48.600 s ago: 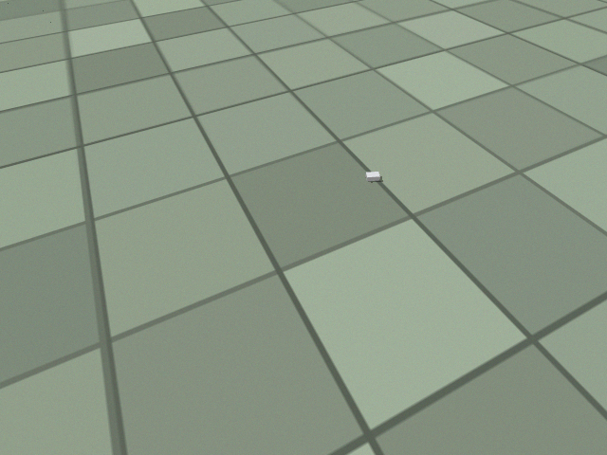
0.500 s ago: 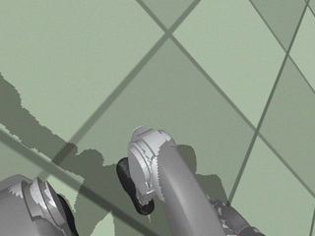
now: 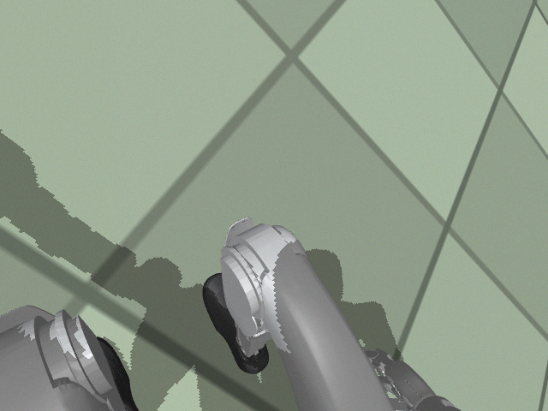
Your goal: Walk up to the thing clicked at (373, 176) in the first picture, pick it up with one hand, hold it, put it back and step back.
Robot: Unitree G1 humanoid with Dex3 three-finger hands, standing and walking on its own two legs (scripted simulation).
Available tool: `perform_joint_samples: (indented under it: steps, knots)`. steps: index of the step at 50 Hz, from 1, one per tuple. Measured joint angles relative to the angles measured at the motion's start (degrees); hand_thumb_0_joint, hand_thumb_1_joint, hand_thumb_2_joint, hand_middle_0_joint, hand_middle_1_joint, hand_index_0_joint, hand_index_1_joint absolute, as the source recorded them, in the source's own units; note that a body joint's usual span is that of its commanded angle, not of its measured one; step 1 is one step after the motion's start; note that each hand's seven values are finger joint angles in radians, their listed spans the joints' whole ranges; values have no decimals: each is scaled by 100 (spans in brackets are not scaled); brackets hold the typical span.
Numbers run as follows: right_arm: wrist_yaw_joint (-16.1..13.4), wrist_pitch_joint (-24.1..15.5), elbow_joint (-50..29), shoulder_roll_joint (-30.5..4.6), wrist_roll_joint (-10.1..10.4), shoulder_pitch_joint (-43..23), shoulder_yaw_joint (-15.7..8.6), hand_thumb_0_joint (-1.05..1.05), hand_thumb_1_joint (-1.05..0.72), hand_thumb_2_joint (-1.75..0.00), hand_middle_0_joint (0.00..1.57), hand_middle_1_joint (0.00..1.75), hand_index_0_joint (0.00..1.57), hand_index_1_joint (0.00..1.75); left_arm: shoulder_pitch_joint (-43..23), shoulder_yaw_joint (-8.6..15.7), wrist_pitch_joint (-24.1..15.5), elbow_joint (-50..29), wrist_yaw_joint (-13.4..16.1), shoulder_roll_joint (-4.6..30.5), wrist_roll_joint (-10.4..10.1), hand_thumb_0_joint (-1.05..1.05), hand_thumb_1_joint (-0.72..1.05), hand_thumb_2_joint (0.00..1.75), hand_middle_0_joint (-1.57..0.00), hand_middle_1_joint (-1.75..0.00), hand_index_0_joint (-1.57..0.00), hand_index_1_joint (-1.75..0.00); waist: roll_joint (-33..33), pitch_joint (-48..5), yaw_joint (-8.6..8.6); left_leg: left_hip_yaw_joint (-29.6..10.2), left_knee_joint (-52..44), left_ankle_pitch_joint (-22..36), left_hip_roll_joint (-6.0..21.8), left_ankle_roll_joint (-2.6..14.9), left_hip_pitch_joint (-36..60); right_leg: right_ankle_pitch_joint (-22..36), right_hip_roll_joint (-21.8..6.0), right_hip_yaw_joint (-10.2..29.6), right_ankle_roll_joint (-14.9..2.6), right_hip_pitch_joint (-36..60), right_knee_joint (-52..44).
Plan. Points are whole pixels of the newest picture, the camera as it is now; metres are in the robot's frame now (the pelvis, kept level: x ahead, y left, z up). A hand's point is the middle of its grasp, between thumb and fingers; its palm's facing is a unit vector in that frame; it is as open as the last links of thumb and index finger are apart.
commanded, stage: approach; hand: left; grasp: from above
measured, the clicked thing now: out of the picture +0.54 +0.38 -0.31
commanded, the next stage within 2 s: rest palm in 0.50 s
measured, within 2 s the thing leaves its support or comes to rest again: neither
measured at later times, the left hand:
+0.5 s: hand out of the picture +0.53 +0.37 -0.17, palm faces -0.47 -0.10 -0.88, open 14.4 cm
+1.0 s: hand out of the picture +0.51 +0.36 -0.20, palm faces -0.47 -0.12 -0.88, open 14.4 cm
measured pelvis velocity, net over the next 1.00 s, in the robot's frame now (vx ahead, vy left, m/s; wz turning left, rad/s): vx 0.00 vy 0.00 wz -0.01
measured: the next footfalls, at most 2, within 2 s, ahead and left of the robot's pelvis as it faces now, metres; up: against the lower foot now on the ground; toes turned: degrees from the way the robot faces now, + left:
none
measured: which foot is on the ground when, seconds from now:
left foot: down 0.00-1.00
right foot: down 0.00-1.00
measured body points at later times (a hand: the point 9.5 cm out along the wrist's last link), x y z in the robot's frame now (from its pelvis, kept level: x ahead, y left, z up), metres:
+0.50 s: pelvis +0.00 +0.00 +0.00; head +0.29 +0.12 +0.32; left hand +0.55 +0.37 -0.12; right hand +0.05 -0.26 -0.06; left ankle +0.08 +0.12 -0.29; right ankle +0.12 -0.11 -0.29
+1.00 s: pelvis +0.00 +0.00 +0.00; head +0.30 +0.12 +0.31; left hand +0.54 +0.37 -0.15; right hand +0.04 -0.25 -0.06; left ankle +0.08 +0.12 -0.29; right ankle +0.12 -0.11 -0.29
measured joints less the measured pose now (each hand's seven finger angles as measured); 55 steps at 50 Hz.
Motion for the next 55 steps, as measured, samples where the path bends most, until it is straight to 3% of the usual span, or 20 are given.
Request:
perform_joint_samples:
  steps: [8, 15, 24, 32, 39, 45, 55]
  knots:
    - [-15, 6, -44, -13, -28, 56, 70, 0, -90, -90, 21, 30, 21, 30, 151, 201, -198, -235, 115, -1, 67, 0, -54, 95, -8, -100, -8, -99, -93, 87, 48, -18, 10, 6, -3, -24, 14, 14, 0, -14, -8, 6, 12]
    - [9, -33, 24, 5, -12, 29, -21, 0, -90, -90, 21, 30, 21, 30, 7, 116, -45, -230, 163, -7, 66, 0, -55, 96, -8, -99, -7, -99, -50, -14, 42, -11, -7, 13, -21, -30, -29, 3, -19, -10, -15, -35, 11]
    - [0, 14, -11, -13, -20, -21, 26, 0, -90, -90, 21, 30, 21, 30, 65, 41, -77, -39, -28, 11, -14, 0, -54, 96, -7, -99, -7, -99, -17, 50, 17, -2, 1, -27, 5, 1, 30, -17, 4, -1, 5, 28, -7]
    - [13, -7, -33, 6, -32, 74, 9, 0, -90, -90, 21, 30, 21, 30, 133, 225, -187, -299, 184, -47, 117, 0, -54, 96, -8, -100, -7, -99, -76, 24, 56, -28, -3, -11, -18, -36, 12, -9, -14, -24, -18, 8, 0]
    - [45, -47, 26, 1, -2, 9, -39, 0, -90, -90, 21, 30, 21, 30, -23, 53, 29, 35, 249, -7, 35, 0, -56, 99, -8, -97, -6, -98, 6, -62, 6, -2, -11, -7, -12, -6, -33, -10, -12, -4, -4, -32, -8]
    - [27, -75, 14, -14, -24, -43, 68, 0, -89, -90, 21, 30, 20, 30, 116, 49, -81, 232, 187, 42, 5, 0, -56, 101, -9, -96, -6, -97, -41, 95, -14, -4, 29, -36, 13, 8, 22, -16, 12, -2, 10, 16, 14]
    - [41, -231, 87, 7, -151, -110, 216, 0, -89, -90, 21, 30, 21, 30, 325, 242, -423, 273, 739, 117, 161, 0, -55, 100, -10, -95, -7, -97, -287, 272, 17, -94, 129, -91, 23, -42, 68, -23, 37, -72, -5, 45, 81]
